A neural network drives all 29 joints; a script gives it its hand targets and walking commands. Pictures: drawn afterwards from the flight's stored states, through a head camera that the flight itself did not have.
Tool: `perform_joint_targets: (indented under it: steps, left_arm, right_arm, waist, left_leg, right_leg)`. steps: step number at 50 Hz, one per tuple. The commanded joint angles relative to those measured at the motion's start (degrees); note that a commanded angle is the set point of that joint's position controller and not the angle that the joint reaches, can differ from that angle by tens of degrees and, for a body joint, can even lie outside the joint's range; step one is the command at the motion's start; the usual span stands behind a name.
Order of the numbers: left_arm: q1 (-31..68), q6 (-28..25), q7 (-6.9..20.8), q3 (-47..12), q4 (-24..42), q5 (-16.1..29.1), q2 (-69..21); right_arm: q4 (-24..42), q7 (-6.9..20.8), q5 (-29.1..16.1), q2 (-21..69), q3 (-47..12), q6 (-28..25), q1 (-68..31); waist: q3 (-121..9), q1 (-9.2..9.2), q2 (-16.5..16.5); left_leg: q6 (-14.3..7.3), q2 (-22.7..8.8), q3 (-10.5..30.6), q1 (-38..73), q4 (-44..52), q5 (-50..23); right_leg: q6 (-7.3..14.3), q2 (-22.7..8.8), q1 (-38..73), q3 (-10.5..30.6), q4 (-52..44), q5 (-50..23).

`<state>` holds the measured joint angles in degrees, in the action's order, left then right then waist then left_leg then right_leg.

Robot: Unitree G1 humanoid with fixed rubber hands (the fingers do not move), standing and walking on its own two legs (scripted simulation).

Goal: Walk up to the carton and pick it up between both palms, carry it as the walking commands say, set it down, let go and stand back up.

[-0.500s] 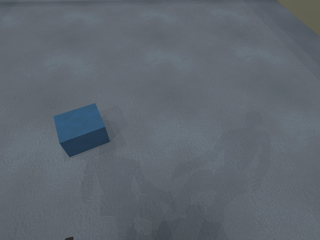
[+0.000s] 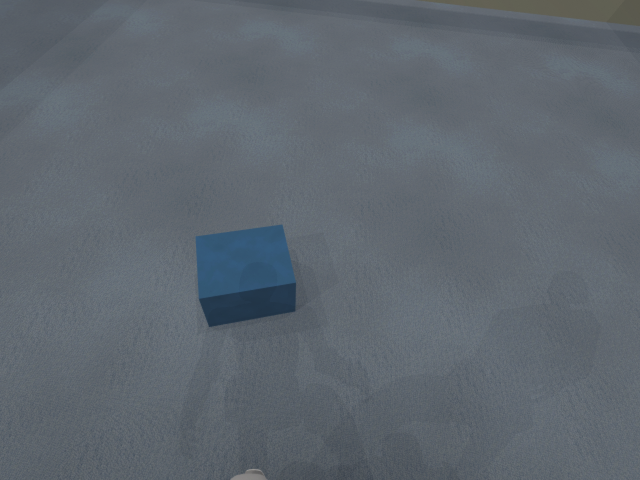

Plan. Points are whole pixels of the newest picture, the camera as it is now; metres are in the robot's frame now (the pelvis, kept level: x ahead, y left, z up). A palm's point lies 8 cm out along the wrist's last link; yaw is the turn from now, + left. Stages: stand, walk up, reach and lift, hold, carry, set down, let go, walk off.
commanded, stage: walk up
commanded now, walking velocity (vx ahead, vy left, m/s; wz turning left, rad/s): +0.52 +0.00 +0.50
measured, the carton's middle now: (246, 274) +0.82 +0.24 -0.65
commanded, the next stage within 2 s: none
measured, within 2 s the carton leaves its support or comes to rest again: neither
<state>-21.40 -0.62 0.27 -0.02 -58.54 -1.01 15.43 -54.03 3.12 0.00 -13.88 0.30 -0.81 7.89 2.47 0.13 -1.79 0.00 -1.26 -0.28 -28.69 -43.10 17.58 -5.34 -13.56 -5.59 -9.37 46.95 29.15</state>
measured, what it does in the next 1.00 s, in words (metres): walks ahead, turning left: right foot, then left foot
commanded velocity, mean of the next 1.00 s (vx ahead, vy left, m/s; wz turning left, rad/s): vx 0.27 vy -0.02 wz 0.29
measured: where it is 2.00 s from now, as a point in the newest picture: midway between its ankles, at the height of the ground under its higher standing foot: (268, 439)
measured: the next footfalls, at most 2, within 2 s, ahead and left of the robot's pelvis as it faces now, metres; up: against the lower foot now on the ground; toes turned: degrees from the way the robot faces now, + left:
right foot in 0.40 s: +0.36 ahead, -0.10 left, +0.00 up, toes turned +1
left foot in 0.76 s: +0.47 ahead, +0.23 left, +0.00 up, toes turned +15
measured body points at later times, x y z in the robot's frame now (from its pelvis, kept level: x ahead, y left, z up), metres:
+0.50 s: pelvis +0.27 +0.02 +0.02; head +0.31 +0.04 +0.47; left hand +0.36 +0.28 -0.12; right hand +0.31 -0.24 -0.12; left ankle +0.13 +0.12 -0.64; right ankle +0.32 -0.10 -0.71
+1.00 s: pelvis +0.40 +0.12 +0.03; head +0.42 +0.16 +0.48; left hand +0.41 +0.39 -0.13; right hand +0.54 -0.10 -0.10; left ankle +0.43 +0.22 -0.71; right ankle +0.36 -0.01 -0.66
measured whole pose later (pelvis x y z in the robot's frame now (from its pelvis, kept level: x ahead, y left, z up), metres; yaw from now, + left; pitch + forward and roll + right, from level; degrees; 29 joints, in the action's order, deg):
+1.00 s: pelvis +0.40 +0.12 +0.03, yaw +15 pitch +0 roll -3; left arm -10.0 3.7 -0.1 0.0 -53.4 -1.0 14.9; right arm -54.0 -0.8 0.0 -11.5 0.2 -0.1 10.6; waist 3.0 0.4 -1.0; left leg -2.4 -0.3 0.5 -19.9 -29.2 9.7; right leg -3.4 -0.3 -16.6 -6.8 48.7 30.6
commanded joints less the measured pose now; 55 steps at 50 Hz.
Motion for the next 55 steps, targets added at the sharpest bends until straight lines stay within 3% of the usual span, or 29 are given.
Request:
perform_joint_targets:
  steps: [1, 3, 5, 6, 7, 10, 16, 18, 19, 20, 21, 22, 23, 25, 27, 31, 35, 36, 37, 38, 39, 40, 42, 43, 44, 45, 48, 53, 55]
  left_arm:
    - [12.6, -2.4, 1.2, 3.4, 11.8, -0.9, 5.4]
    - [10.4, -2.4, 1.5, 3.0, 10.5, -0.3, 2.1]
    - [9.0, -1.8, 1.9, 2.9, 10.0, -0.6, 2.1]
    - [11.1, -1.4, 2.0, 3.1, 10.7, -0.7, 1.8]
    - [12.3, -0.8, 2.2, 3.2, 11.9, -0.6, 1.8]
    - [20.4, -0.2, 2.5, 2.7, 14.8, -0.3, 1.9]
    - [20.7, -0.8, 2.3, 2.5, 15.2, 0.6, 0.6]
    - [14.1, -1.3, 1.7, 3.3, 13.5, 0.4, 2.6]
    - [6.9, -2.0, 1.0, 4.7, 11.5, -0.1, 5.8]
    - [-3.3, -2.5, 0.0, 6.3, 8.6, -0.9, 11.2]
    - [-9.4, -2.3, -0.8, 7.1, 5.9, -2.0, 15.1]
    - [-8.8, -2.4, -0.9, 6.1, 5.0, -1.7, 14.8]
    - [-4.2, -2.6, -0.9, 5.6, 6.3, -1.4, 10.9]
    - [4.7, -2.5, -0.7, 4.3, 8.3, -0.9, 6.9]
    - [5.1, -2.4, -0.7, 4.1, 9.4, -0.6, 6.3]
    - [7.7, -1.9, 0.5, 4.4, 8.9, -1.1, 7.5]
    - [7.8, -1.0, 0.6, 5.0, 8.2, -0.8, 8.1]
    - [6.9, -0.5, 0.4, 4.7, 7.7, 0.0, 6.8]
    - [5.5, -0.3, 0.0, 3.8, 7.8, 0.6, 4.6]
    - [5.0, -0.3, 0.2, 3.3, 9.1, 0.6, 2.8]
    - [2.4, 2.1, -1.4, 3.6, 7.2, 1.1, 3.6]
    - [1.8, 2.8, -1.9, 3.4, 7.3, 1.9, 4.6]
    - [2.8, 3.2, -1.6, 3.4, 6.1, 1.6, 4.9]
    - [3.7, 3.2, -1.3, 3.0, 6.1, 1.3, 4.4]
    - [4.0, 3.6, -1.1, 2.9, 6.3, 1.2, 3.4]
    - [4.0, 3.9, -1.4, 3.2, 5.8, 0.9, 3.0]
    - [8.3, 5.1, -1.7, 2.8, 7.1, 1.3, 2.9]
    - [6.4, 3.8, -2.3, 1.9, 6.4, 1.1, 2.0]
    - [3.7, 3.0, -2.3, 2.2, 4.7, 1.4, 2.2]
  right_arm:
    - [-2.3, -2.8, 0.6, -18.0, 6.1, -2.2, 19.3]
    - [-1.7, -3.2, 0.8, -10.2, 3.8, -3.1, 13.3]
    - [-0.6, -3.1, 1.0, -8.4, 3.5, -3.8, 12.2]
    - [-1.4, -3.1, 1.2, -7.4, 2.8, -4.1, 14.2]
    - [-1.7, -3.3, 1.4, -7.6, 2.8, -3.9, 14.7]
    - [-0.5, -3.5, 1.3, -9.0, 3.3, -3.5, 17.1]
    - [0.4, -3.9, 1.4, -9.0, 4.0, -3.1, 18.4]
    - [0.1, -4.2, 0.7, -8.7, 3.7, -2.8, 19.9]
    - [1.3, -4.4, 0.0, -8.0, 3.3, -3.0, 18.8]
    - [2.8, -4.7, -0.5, -5.7, 2.5, -3.3, 16.6]
    - [4.7, -4.9, -0.8, -3.5, 2.0, -3.3, 17.5]
    - [5.1, -5.2, -0.1, -5.9, 3.5, -3.4, 16.5]
    - [5.7, -4.9, -0.2, -5.8, 4.0, -3.5, 13.6]
    - [4.9, -4.1, 0.5, -5.5, 4.3, -2.0, 11.6]
    - [4.3, -2.6, 0.7, -4.0, 3.4, -0.7, 9.8]
    - [2.2, -0.7, 0.6, -2.6, 1.0, -0.3, 7.2]
    - [0.3, -0.8, 1.0, -2.8, 0.7, -0.5, 7.5]
    - [-0.9, -1.5, 1.1, -3.7, 1.4, -1.1, 9.6]
    - [-2.2, -2.1, 1.1, -7.1, 3.2, -2.0, 16.5]
    - [-2.4, -3.1, 1.7, -13.4, 4.8, -2.1, 19.6]
    - [0.0, -3.9, 1.0, -16.9, 4.8, -2.4, 17.1]
    - [0.5, -4.1, -0.2, -14.4, 3.7, -1.9, 13.5]
    - [1.4, -4.4, 1.0, -11.8, 3.2, -1.8, 7.1]
    - [1.3, -4.4, 0.7, -10.3, 2.5, -0.8, 3.4]
    - [1.9, -4.3, 0.9, -9.1, 2.4, -0.4, 2.7]
    - [1.6, -4.6, 1.0, -9.0, 2.6, -0.3, 3.9]
    - [2.4, -4.9, 1.5, -9.8, 3.2, 1.1, 4.2]
    - [2.0, -5.4, 1.4, -9.9, 3.4, 2.1, 7.7]
    - [2.4, -5.2, 1.1, -9.2, 3.3, 2.2, 5.2]
  waist:
    - [-4.1, 6.83, 19.0]
    - [-3.8, 3.8, 8.7]
    - [-2.6, 2.77, 13.1]
    - [-0.8, 3.44, 11.8]
    - [0.7, 3.39, 14.9]
    - [5.7, 4.33, 11.3]
    - [0.9, 3.36, 14.0]
    - [-6.6, 0.59, 12.7]
    - [-13.0, -2.69, 8.5]
    - [-18.4, -6.07, -3.0]
    - [-21.5, -6.94, -13.5]
    - [-21.1, -5.61, -6.9]
    - [-18.5, -4.72, -1.9]
    - [-8.8, -1.77, 2.1]
    - [-2.6, -1.16, 0.7]
    - [-3.6, 0.76, -10.5]
    - [-3.1, 2.88, -7.2]
    - [-5.5, 3.64, -7.5]
    - [-8.9, 5.89, 1.9]
    - [-8.7, 5.6, 21.5]
    - [-5.8, 1.94, 18.7]
    - [-5.4, 1.57, 17.7]
    - [-6.2, 0.19, 9.7]
    - [-6.4, -0.31, 15.5]
    - [-7.0, 0.0, 14.6]
    - [-6.8, -0.3, 16.2]
    - [-4.9, 0.83, 12.4]
    - [-7.5, 1.23, 14.4]
    - [-8.5, -1.38, 11.5]
  left_leg:
    - [-7.4, -15.7, 38.8, 28.5, 27.8, 1.7]
    - [-4.8, -10.2, 27.0, 22.4, 25.5, -8.8]
    - [-6.0, -9.0, 20.3, 19.2, 27.1, -13.8]
    - [-7.1, -10.6, 22.1, 19.8, 27.7, -15.7]
    - [-7.6, -10.6, 20.6, 17.7, 28.8, -14.7]
    - [-9.9, -11.8, 20.7, 16.6, 30.9, -17.7]
    - [-8.0, -9.2, 15.8, 18.8, 24.4, -36.2]
    - [-6.1, -6.7, 14.0, 18.4, 13.7, -46.5]
    - [-4.8, -5.4, 12.1, 13.1, 3.0, -46.7]
    - [-2.0, -1.7, 7.4, 0.5, -13.2, -25.3]
    - [-0.1, 4.1, 1.8, -9.3, -26.2, 13.9]
    - [-0.8, 0.1, 5.2, -10.7, -30.9, 19.8]
    - [-1.4, -1.6, 5.9, -10.2, -31.0, 16.4]
    - [0.3, -4.4, 4.0, -8.4, -27.7, 10.8]
    - [1.9, -4.9, 1.2, -8.1, -17.3, 8.4]
    - [2.7, -2.2, -4.4, 4.3, -1.3, -0.7]
    - [2.0, -1.0, -7.9, 9.9, 9.3, -11.5]
    - [1.4, 0.4, -8.4, 14.1, 10.5, -12.9]
    - [-0.7, -1.5, -3.5, 23.6, 13.7, -15.2]
    - [-4.5, -14.5, 19.0, 27.9, 21.4, -28.3]
    - [-5.1, -24.8, 30.3, 26.3, 21.8, -55.8]
    - [-8.0, -19.9, 23.3, 24.1, 21.4, -62.1]
    - [-8.1, -16.5, 20.0, 18.9, 21.1, -52.5]
    - [-8.4, -11.2, 15.3, 14.8, 22.5, -45.2]
    - [-8.4, -9.9, 12.7, 15.9, 21.9, -41.8]
    - [-8.6, -10.3, 14.1, 12.4, 23.0, -39.6]
    - [-9.0, -10.5, 17.6, 11.9, 26.4, -21.3]
    - [-9.4, -11.2, 21.3, 19.2, 24.1, -28.3]
    - [-7.2, -9.2, 18.6, 13.5, 22.0, -24.8]
  right_leg:
    - [4.4, 8.4, -37.6, 10.1, 29.7, 5.3]
    - [3.9, 6.7, -30.5, 10.6, 22.8, -5.7]
    - [3.5, 7.5, -26.3, 7.4, 16.7, -8.2]
    - [3.0, 7.7, -28.0, 6.9, 15.4, -9.0]
    - [2.0, 7.9, -26.9, 6.2, 11.9, -9.9]
    - [0.1, 8.1, -29.0, 5.5, 1.9, -12.2]
    - [0.3, 12.6, -15.0, 1.2, -13.5, -16.6]
    - [2.0, 13.2, -0.4, 1.7, -22.3, -19.4]
    - [4.3, 9.2, 12.2, 6.1, -23.9, -21.9]
    - [9.0, -4.6, 25.1, 18.8, -24.7, -33.1]
    - [14.5, -15.7, 33.4, 27.0, -20.0, -55.4]
    - [16.1, -15.2, 32.0, 22.1, -14.4, -68.1]
    - [17.0, -13.9, 25.5, 19.3, -16.1, -64.9]
    - [13.6, -10.4, 10.3, 13.3, -21.5, -53.8]
    - [12.6, -10.2, 5.4, 10.8, -25.4, -53.6]
    - [9.5, -4.4, -4.0, 0.6, -28.6, -40.3]
    - [7.0, -2.6, -5.3, -2.7, -25.0, -26.4]
    - [6.0, 1.0, -6.1, -5.2, -20.2, -22.9]
    - [5.5, 4.6, -9.9, -5.3, -9.1, -18.2]
    - [3.9, 10.3, -20.4, -1.7, 6.7, 1.5]
    - [3.0, 12.8, -23.2, 5.6, 11.0, 11.8]
    - [3.8, 10.8, -19.7, 10.1, 11.3, 8.5]
    - [2.4, 10.0, -16.4, 9.0, 10.9, 3.4]
    - [2.8, 10.6, -12.5, 7.6, 8.9, 1.6]
    - [2.7, 11.4, -12.2, 7.6, 6.6, -0.2]
    - [2.6, 11.7, -11.2, 6.4, 7.8, -1.3]
    - [2.9, 12.4, -11.8, 7.0, 0.0, -1.0]
    - [3.0, 13.9, -10.4, 6.8, -12.7, -5.1]
    - [3.8, 13.6, -1.3, 6.1, -21.3, -13.6]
